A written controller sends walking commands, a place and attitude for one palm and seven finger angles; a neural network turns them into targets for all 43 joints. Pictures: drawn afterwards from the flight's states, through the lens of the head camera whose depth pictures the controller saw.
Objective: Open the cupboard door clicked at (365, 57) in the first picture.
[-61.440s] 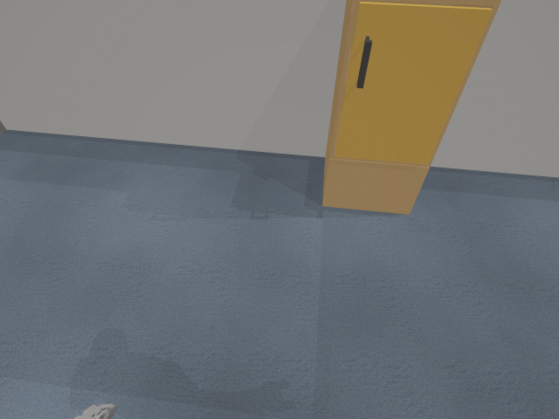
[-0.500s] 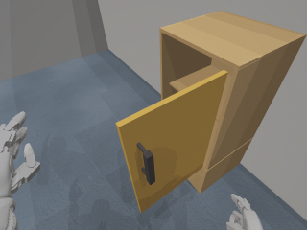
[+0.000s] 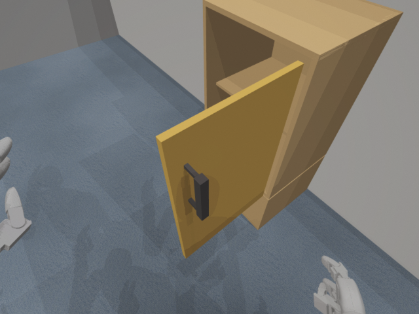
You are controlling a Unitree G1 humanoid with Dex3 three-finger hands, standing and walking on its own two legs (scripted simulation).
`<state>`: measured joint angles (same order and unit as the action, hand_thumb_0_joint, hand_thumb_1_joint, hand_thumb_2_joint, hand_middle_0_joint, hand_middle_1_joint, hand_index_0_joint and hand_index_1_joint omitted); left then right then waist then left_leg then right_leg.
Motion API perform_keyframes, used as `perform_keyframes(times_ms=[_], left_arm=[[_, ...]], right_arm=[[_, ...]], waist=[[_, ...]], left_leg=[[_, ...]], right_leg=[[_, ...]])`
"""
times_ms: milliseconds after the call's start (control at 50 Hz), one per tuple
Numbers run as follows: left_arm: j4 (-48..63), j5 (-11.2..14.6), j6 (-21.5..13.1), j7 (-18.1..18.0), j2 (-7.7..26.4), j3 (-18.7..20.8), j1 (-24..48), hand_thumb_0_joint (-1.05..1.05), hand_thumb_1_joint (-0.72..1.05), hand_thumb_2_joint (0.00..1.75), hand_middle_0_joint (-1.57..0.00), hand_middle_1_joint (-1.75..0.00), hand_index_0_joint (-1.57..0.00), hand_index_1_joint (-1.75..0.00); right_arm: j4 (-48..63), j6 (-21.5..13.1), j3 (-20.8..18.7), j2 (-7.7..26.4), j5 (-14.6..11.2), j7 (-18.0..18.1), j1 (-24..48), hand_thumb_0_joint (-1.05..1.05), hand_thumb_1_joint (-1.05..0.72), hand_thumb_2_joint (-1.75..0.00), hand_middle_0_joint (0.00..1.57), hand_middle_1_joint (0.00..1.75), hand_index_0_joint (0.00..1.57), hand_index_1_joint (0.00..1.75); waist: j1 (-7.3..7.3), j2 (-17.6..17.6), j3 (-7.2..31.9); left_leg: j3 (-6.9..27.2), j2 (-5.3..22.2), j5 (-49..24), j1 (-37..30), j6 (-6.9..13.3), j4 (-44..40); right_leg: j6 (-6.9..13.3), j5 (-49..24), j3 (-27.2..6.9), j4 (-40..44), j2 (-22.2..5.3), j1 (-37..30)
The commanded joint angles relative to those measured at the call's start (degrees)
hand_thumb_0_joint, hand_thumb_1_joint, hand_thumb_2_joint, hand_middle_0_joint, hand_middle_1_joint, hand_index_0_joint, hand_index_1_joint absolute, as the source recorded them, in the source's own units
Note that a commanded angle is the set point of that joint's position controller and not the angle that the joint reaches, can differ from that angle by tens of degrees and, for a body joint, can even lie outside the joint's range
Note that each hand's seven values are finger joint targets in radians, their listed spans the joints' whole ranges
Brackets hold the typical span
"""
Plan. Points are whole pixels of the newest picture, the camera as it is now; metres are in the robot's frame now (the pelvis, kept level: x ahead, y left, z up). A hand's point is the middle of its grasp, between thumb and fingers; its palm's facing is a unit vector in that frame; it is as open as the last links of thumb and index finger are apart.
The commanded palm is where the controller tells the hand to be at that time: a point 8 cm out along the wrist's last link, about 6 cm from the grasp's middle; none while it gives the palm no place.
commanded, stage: step back with the hand held close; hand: left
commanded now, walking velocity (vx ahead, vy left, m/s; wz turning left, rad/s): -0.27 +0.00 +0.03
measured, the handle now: (196, 192) +0.36 +0.06 -0.01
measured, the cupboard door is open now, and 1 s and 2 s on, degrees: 92 92 92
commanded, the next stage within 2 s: stop stepping back and stand still in 0.66 s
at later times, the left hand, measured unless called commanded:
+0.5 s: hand out of the picture +0.13 +0.29 +0.18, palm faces +0.48 -0.72 -0.49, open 7.4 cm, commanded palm +0.06 +0.31 +0.18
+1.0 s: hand out of the picture +0.01 +0.21 +0.18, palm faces +0.42 -0.73 -0.54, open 7.4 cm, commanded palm -0.03 +0.24 +0.18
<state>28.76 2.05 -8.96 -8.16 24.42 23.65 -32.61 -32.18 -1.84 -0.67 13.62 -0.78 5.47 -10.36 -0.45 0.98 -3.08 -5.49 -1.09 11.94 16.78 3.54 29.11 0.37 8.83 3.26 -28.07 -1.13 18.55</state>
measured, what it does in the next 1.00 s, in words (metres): walks backwards: right foot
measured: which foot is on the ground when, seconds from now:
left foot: down 0.00-0.78, up 0.80-1.00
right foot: down 0.00-0.34, up 0.36-0.72, down 0.74-1.00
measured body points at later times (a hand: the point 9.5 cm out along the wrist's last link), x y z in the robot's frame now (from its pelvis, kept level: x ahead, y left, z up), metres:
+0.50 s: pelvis -0.07 +0.01 +0.00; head -0.03 +0.04 +0.45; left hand +0.09 +0.32 +0.20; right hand +0.12 -0.21 -0.08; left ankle +0.01 +0.09 -0.73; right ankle -0.11 -0.13 -0.67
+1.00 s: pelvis -0.18 -0.06 +0.00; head -0.18 -0.06 +0.45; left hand -0.02 +0.25 +0.20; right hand -0.03 -0.32 -0.09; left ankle -0.17 +0.04 -0.72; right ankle -0.26 -0.13 -0.73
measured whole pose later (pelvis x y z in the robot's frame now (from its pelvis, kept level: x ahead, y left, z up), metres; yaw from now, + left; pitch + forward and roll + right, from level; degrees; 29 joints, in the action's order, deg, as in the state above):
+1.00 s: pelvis -0.18 -0.06 +0.00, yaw -1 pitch +3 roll +2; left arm 29.1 3.6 -9.2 -8.8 25.9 26.4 -36.4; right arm -36.7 -3.8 -0.2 15.1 -1.1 4.6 -13.8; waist -0.4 -1.3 3.3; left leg -5.7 -1.5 13.0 20.0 0.8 34.8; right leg 3.5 21.6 1.5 -27.1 1.4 8.1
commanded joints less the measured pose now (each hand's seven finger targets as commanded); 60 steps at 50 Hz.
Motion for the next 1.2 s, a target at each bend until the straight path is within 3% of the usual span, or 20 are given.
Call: perform_keyframes(times_ms=[0, 100, 180, 220, 280, 340, 380, 420, 540, 620, 700, 760, 800, 820, 880, 960, 1020, 1060, 1120, 1180], left_arm=[[12.0, -1.3, -4.5, -1.9, 8.7, 7.3, 2.4, 0.0, 0.9, 0.9, -0.2, -0.3, -0.2, -0.3], [11.5, -2.6, -5.6, -2.1, 9.4, 8.8, 4.2, 0.0, 0.9, 0.9, -0.2, -0.3, -0.2, -0.3], [13.2, -1.2, -6.0, -2.3, 9.8, 7.4, 5.2, 0.0, 0.9, 0.9, -0.2, -0.3, -0.2, -0.3], [13.4, -0.8, -5.9, -2.8, 9.4, 6.6, 5.7, 0.0, 0.9, 0.9, -0.2, -0.3, -0.2, -0.3], [14.4, -0.5, -5.6, -3.2, 10.0, 7.6, 4.3, 0.0, 0.9, 0.9, -0.2, -0.3, -0.2, -0.3], [17.4, -1.9, -7.7, -3.4, 12.5, 11.5, 5.2, 0.0, 0.9, 0.9, -0.2, -0.3, -0.2, -0.3], [17.8, -2.1, -7.7, -3.3, 11.9, 11.0, 5.9, 0.0, 0.9, 0.9, -0.2, -0.3, -0.2, -0.3], [17.1, -0.8, -7.5, -3.1, 10.6, 10.3, 3.4, 0.0, 0.9, 0.9, -0.2, -0.3, -0.2, -0.3], [16.6, 0.4, -5.1, -1.8, 7.1, 4.7, 2.2, 0.0, 0.9, 0.9, -0.2, -0.3, -0.2, -0.3], [19.2, 1.6, -4.5, -1.2, 10.6, 7.2, 2.7, 0.0, 0.9, 0.9, -0.2, -0.3, -0.2, -0.3], [21.6, 3.5, -5.5, 0.1, 14.8, 12.4, -2.9, 0.0, 0.9, 0.9, -0.2, -0.3, -0.2, -0.3], [18.9, 4.2, -6.9, -0.4, 19.4, 17.0, -5.5, 0.0, 0.9, 0.9, -0.2, -0.3, -0.2, -0.3], [15.6, 2.6, -5.5, -0.8, 15.8, 15.5, -7.6, 0.0, 0.9, 0.9, -0.2, -0.3, -0.2, -0.3], [14.4, 2.0, -4.3, -0.7, 14.9, 15.4, -8.7, 0.0, 0.9, 0.9, -0.2, -0.3, -0.2, -0.3], [9.1, 1.8, -2.8, -1.8, 11.5, 11.3, -4.4, 0.0, 0.9, 0.9, -0.2, -0.3, -0.2, -0.3], [5.4, 1.4, -2.1, -2.4, 9.0, 5.2, 4.2, 0.0, 0.9, 0.9, -0.2, -0.3, -0.2, -0.3], [8.1, 0.4, -3.0, -2.4, 9.7, 4.4, 4.9, 0.0, 0.9, 0.9, -0.2, -0.3, -0.2, -0.3], [9.5, -0.4, -3.4, -2.7, 10.7, 5.7, 2.6, 0.0, 0.9, 0.9, -0.2, -0.3, -0.2, -0.3], [14.0, -0.5, -4.8, -2.0, 12.0, 7.4, 3.3, 0.0, 0.9, 0.9, -0.2, -0.3, -0.2, -0.3], [13.3, 0.1, -6.0, -2.2, 13.3, 9.7, 1.5, 0.0, 0.9, 0.9, -0.2, -0.3, -0.2, -0.3]], right_arm=[[9.6, -3.7, -2.5, 7.7, 0.5, 0.6, 5.4, 0.0, -0.9, -0.9, 0.2, 0.3, 0.2, 0.3], [9.5, -4.6, -2.8, 7.3, 0.9, 0.6, 4.3, 0.0, -0.9, -0.9, 0.2, 0.3, 0.2, 0.3], [7.4, -4.5, -2.9, 6.1, 0.8, -0.4, 1.9, 0.0, -0.9, -0.9, 0.2, 0.3, 0.2, 0.3], [6.4, -4.4, -2.3, 5.3, 1.0, -0.8, 2.5, 0.0, -0.9, -0.9, 0.2, 0.3, 0.2, 0.3], [6.4, -4.4, -1.9, 5.9, 0.9, -0.2, 3.9, 0.0, -0.9, -0.9, 0.2, 0.3, 0.2, 0.3], [6.4, -6.0, -2.4, 6.3, 2.2, 0.6, 5.9, 0.0, -0.9, -0.9, 0.2, 0.3, 0.2, 0.3], [6.1, -6.9, -2.8, 5.3, 2.5, -0.1, 4.5, 0.0, -0.9, -0.9, 0.2, 0.3, 0.2, 0.3], [5.2, -7.9, -3.4, 5.2, 2.2, -0.5, 3.9, 0.0, -0.9, -0.9, 0.2, 0.3, 0.2, 0.3], [2.2, -9.1, -2.9, 5.7, 2.3, -1.8, 2.7, 0.0, -0.9, -0.9, 0.2, 0.3, 0.2, 0.3], [3.3, -8.5, -2.7, 5.7, 2.2, -2.4, 4.4, 0.0, -0.9, -0.9, 0.2, 0.3, 0.2, 0.3], [5.7, -6.5, -2.0, 4.8, 1.9, -3.0, 7.3, 0.0, -0.9, -0.9, 0.2, 0.3, 0.2, 0.3], [6.9, -4.7, -0.7, 3.3, 0.5, -2.4, 8.1, 0.0, -0.9, -0.9, 0.2, 0.3, 0.2, 0.3], [6.1, -4.4, -0.8, 3.5, -0.9, -2.4, 6.2, 0.0, -0.9, -0.9, 0.2, 0.3, 0.2, 0.3], [6.8, -4.1, -0.6, 2.4, -0.4, -2.1, 6.6, 0.0, -0.9, -0.9, 0.2, 0.3, 0.2, 0.3], [5.6, -4.2, -0.2, 4.0, 0.0, -0.7, 7.1, 0.0, -0.9, -0.9, 0.2, 0.3, 0.2, 0.3], [3.5, -5.4, -1.4, 6.6, -0.3, 0.1, 3.6, 0.0, -0.9, -0.9, 0.2, 0.3, 0.2, 0.3], [5.5, -5.4, -2.2, 8.5, -1.2, -0.3, 1.9, 0.0, -0.9, -0.9, 0.2, 0.3, 0.2, 0.3], [5.5, -5.4, -1.6, 7.1, -0.5, -0.7, 2.1, 0.0, -0.9, -0.9, 0.2, 0.3, 0.2, 0.3], [6.0, -5.6, -1.4, 7.0, 0.2, -1.1, 4.6, 0.0, -0.9, -0.9, 0.2, 0.3, 0.2, 0.3], [5.5, -5.2, -2.3, 5.5, 0.6, -1.3, 3.4, 0.0, -0.9, -0.9, 0.2, 0.3, 0.2, 0.3]], waist=[[-0.36, 5.4, 5.6], [-0.14, 2.6, 5.1], [1.22, -9.5, 5.6], [1.12, -11.6, 7.4], [1.04, -3.0, 6.4], [0.31, 20.0, 7.6], [0.84, 10.4, 6.9], [0.09, 4.1, 9.3], [0.79, 13.5, 14.5], [-0.44, 12.6, 18.7], [-1.87, 9.4, 19.6], [-2.05, -10.2, 12.8], [-0.58, -12.3, 13.1], [0.18, -11.1, 14.5], [0.84, -4.3, 9.3], [2.09, -8.8, 8.6], [1.02, -2.0, 12.0], [0.41, 3.5, 11.9], [0.54, 2.7, 5.5], [0.51, -7.1, 1.8]], left_leg=[[14.6, 11.1, 19.3, 18.2, 2.2, -15.1], [14.7, 10.6, 25.2, 24.1, 3.2, -12.4], [7.4, 1.4, 14.4, 3.0, -1.9, 13.8], [6.6, 1.4, 11.3, -2.7, -2.5, 19.1], [10.0, 4.1, 9.7, -0.7, -1.2, -0.2], [27.9, 20.3, 17.7, 20.1, 5.4, -20.2], [28.3, 21.5, 14.7, 17.3, 7.1, -19.9], [22.3, 18.9, -5.6, 2.3, 6.4, -12.7], [16.4, 16.1, -24.1, -14.5, 3.5, -12.9], [13.3, 14.3, -20.5, -14.9, 1.7, -15.6], [9.3, 11.4, -17.6, -12.9, -1.0, -11.4], [2.4, 0.5, 10.2, 2.2, -5.3, 17.6], [5.4, -0.1, 11.1, 14.0, -4.2, 26.8], [3.9, 0.7, 8.4, 15.4, -4.3, 23.4], [0.6, 0.9, 3.8, 7.9, -3.7, 13.6], [1.3, 0.9, -3.9, -4.9, -0.8, -2.7], [8.4, 8.5, -27.3, -14.8, 2.9, -2.2], [11.4, 9.4, -32.1, -13.0, 3.2, -0.4], [11.7, 7.6, -2.6, 2.9, 1.0, -4.9], [4.8, 0.9, 8.9, 10.0, -2.6, 15.9]], right_leg=[[-0.6, 2.6, -6.0, -5.6, -0.4, -15.8], [-0.3, 3.3, -8.6, -7.3, -0.3, -17.8], [6.6, 19.6, -22.8, 12.9, -12.8, 8.2], [7.6, 16.1, -19.5, 14.0, -15.3, 11.5], [3.4, 10.5, -12.1, 4.3, -8.7, 7.8], [-1.2, 12.9, -5.3, -27.6, 3.4, -8.3], [-0.7, 16.2, -8.1, -38.4, 4.0, -3.2], [-0.9, 18.9, -7.2, -31.5, 2.9, 4.6], [-1.5, 20.6, -3.0, -15.1, 4.0, 3.6], [-0.6, 19.2, -0.6, -6.7, 5.8, -3.2], [0.9, 7.3, -0.1, 10.1, 3.6, -8.5], [6.0, -12.4, -16.8, 16.6, -17.5, -0.6], [0.0, -43.8, -8.3, 5.9, -13.8, -11.4], [0.6, -44.4, -6.6, 3.1, -12.5, -15.0], [4.3, -37.7, -8.3, 4.5, -12.5, -10.3], [-2.4, -36.1, -7.1, 0.5, -10.2, -9.4], [-6.2, -23.3, -6.6, -6.3, -4.0, -3.8], [-4.4, -10.9, -5.5, -4.2, -2.3, -2.8], [-0.5, 7.0, -7.2, 4.8, -2.4, -8.7], [7.4, 25.2, -27.2, 19.1, -16.1, -5.0]])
